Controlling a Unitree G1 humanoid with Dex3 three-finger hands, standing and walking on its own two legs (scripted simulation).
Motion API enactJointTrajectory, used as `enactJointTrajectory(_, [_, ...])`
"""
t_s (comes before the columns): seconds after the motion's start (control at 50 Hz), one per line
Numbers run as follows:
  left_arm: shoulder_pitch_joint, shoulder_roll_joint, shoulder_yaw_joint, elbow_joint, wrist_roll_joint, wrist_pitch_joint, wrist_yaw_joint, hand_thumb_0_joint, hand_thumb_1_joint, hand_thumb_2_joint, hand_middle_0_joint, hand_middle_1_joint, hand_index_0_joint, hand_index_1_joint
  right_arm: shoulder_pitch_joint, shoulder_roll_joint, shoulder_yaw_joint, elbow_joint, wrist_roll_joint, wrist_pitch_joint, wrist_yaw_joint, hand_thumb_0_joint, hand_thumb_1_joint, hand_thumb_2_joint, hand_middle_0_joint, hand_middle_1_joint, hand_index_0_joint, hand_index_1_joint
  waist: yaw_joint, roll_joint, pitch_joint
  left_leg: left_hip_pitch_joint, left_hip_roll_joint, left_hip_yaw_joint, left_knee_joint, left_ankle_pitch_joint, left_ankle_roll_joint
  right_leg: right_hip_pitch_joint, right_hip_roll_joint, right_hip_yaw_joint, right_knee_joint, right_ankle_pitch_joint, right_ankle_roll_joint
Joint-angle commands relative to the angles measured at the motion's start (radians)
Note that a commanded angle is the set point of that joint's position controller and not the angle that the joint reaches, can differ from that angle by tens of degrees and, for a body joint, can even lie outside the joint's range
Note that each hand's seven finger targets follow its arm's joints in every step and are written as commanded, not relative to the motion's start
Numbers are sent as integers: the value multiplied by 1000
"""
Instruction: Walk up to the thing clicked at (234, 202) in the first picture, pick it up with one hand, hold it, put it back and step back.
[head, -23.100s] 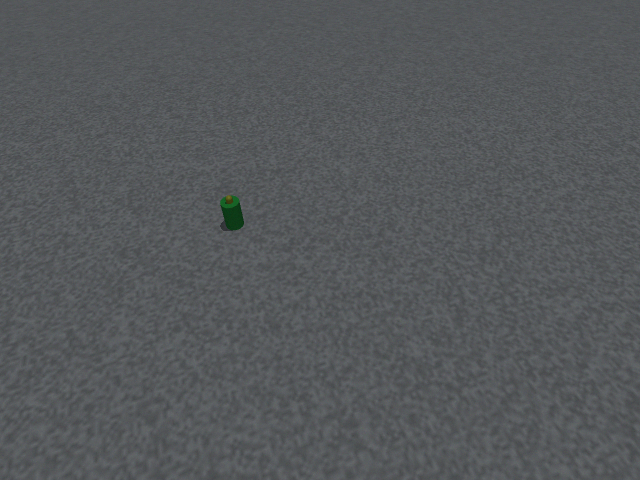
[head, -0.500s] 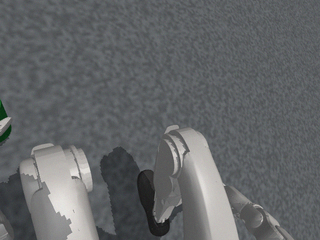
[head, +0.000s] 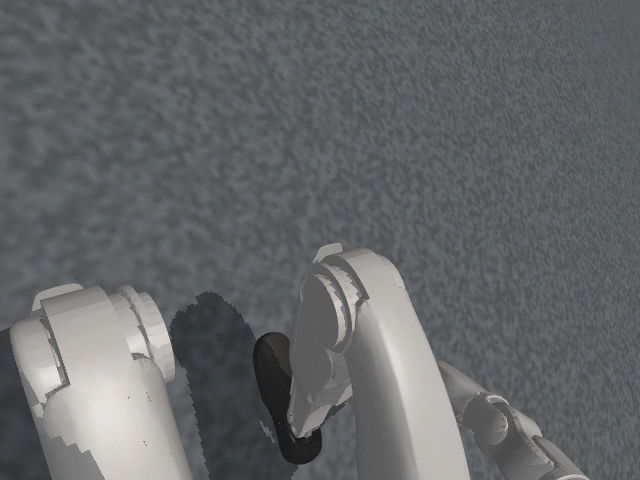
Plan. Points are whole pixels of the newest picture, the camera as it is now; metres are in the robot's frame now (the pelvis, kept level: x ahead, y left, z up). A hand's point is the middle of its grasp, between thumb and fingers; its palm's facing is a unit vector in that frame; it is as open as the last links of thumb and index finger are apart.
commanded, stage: lower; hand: left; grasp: from the side
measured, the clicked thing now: out of the picture +0.41 +0.31 -0.19
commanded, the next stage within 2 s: loosen in 0.12 s
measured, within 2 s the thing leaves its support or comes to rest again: rests again in 0.68 s
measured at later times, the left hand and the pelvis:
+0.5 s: hand out of the picture +0.41 +0.31 -0.17, palm faces +0.47 -0.88 +0.02, open 11.4 cm; pelvis +0.00 +0.01 +0.00, yaw -1 degrees
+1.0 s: hand out of the picture +0.41 +0.32 -0.17, palm faces +0.47 -0.88 +0.02, open 17.4 cm; pelvis -0.01 +0.01 +0.00, yaw -1 degrees
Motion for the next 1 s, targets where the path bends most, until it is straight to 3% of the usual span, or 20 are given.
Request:
enactJointTrajectory(0.0, [-228,195,2,-182,-14,-109,9,0,135,1206,-1169,-1315,-1186,-1314,31,-359,-111,-18,-6,12,-13,0,-903,-904,200,300,200,300,-99,578,-602,429,71,108,-340,151,-9,270,29,-140,-156,198,-74])
enactJointTrajectory(0.1, [-227,194,-5,-159,-9,-117,17,0,186,1231,-1182,-1327,-1199,-1326,25,-361,-102,-16,-14,16,-13,0,-900,-903,200,300,200,300,-109,586,-563,423,74,98,-344,134,-11,257,32,-146,-157,184,-72])
enactJointTrajectory(0.14, [-245,228,0,-170,-6,-125,22,0,164,1220,-1186,-1315,-1199,-1317,17,-362,-95,-25,-15,15,-12,0,-900,-904,200,300,200,300,-103,581,-558,402,74,100,-339,119,-6,258,34,-145,-161,172,-74])
enactJointTrajectory(0.2, [-235,203,-23,-148,-5,-121,19,0,158,1225,-1179,-1311,-1191,-1316,16,-361,-93,-20,-20,16,-13,0,-898,-903,200,300,200,300,-109,574,-547,404,76,102,-334,114,-5,255,38,-144,-165,172,-73])
enactJointTrajectory(0.22, [-236,217,-6,-149,-8,-124,23,0,144,1145,-1232,-1277,-1244,-1279,12,-368,-93,-24,-18,15,-15,0,-908,-902,200,300,200,300,-109,568,-553,412,78,93,-339,120,-8,256,37,-151,-160,175,-73])
enactJointTrajectory(0.26, [-243,206,-19,-142,-10,-124,22,0,14,985,-1086,-1117,-1111,-1119,9,-365,-90,-24,-16,16,-14,0,-915,-897,201,300,200,300,-111,562,-533,397,76,91,-341,95,-6,243,38,-155,-162,158,-72])
enactJointTrajectory(0.36, [-234,211,-17,-149,-12,-129,23,0,-179,585,-868,-788,-887,-772,10,-367,-88,-31,-18,14,-13,0,-920,-897,201,300,201,300,-108,570,-544,411,78,84,-346,109,-8,254,41,-157,-160,169,-74])
enactJointTrajectory(0.44, [-231,215,-21,-138,-7,-125,20,0,-383,372,-572,-491,-574,-491,5,-368,-89,-34,-17,15,-13,0,-918,-902,201,301,201,301,-107,569,-525,400,80,85,-349,92,-7,241,41,-157,-159,157,-75])
enactJointTrajectory(0.5, [-208,196,-25,-110,-9,-116,20,0,-482,277,-486,-384,-484,-387,8,-370,-89,-36,-16,16,-13,0,-919,-903,201,301,201,301,-107,559,-520,408,81,78,-353,108,-9,240,41,-159,-156,169,-74])
enactJointTrajectory(0.76, [-226,190,-38,-107,-10,-116,21,0,-611,36,-111,-20,-102,-30,-4,-368,-84,-52,-17,15,-11,0,-917,-906,201,301,201,301,-110,540,-492,383,80,72,-360,55,-4,222,44,-164,-167,128,-74])
enactJointTrajectory(0.8, [-231,188,-41,-95,-12,-117,20,0,-611,19,-106,-4,-99,-12,-2,-365,-85,-45,-15,15,-10,0,-916,-905,201,301,201,301,-113,527,-477,364,79,74,-358,29,0,214,45,-162,-175,111,-73])
enactJointTrajectory(0.88, [-200,209,-20,-107,-18,-124,6,0,-548,72,-55,-15,-52,-19,8,-366,-84,-43,-14,15,-13,0,-890,-899,202,301,201,301,-94,540,-520,386,80,78,-353,76,-3,246,46,-158,-167,143,-74])
enactJointTrajectory(0.96, [-205,294,36,-223,-14,-112,-6,0,-498,103,-41,-19,-39,-23,27,-371,-96,-48,-10,25,-18,0,-886,-899,202,301,201,301,-63,619,-582,437,81,89,-369,137,-11,268,42,-147,-157,184,-81])
enactJointTrajectory(0.98, [-205,270,29,-253,-17,-102,-15,0,-488,97,-45,-17,-42,-21,37,-370,-107,-32,-5,29,-18,0,-891,-900,202,301,201,301,-59,643,-582,459,82,88,-380,142,-16,254,36,-144,-150,185,-82])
